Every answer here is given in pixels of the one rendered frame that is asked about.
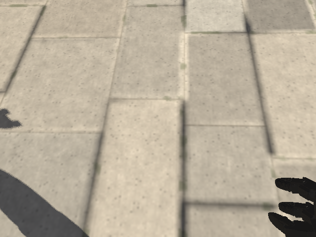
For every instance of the robot right hand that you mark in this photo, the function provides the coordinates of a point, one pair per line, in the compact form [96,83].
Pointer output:
[306,188]

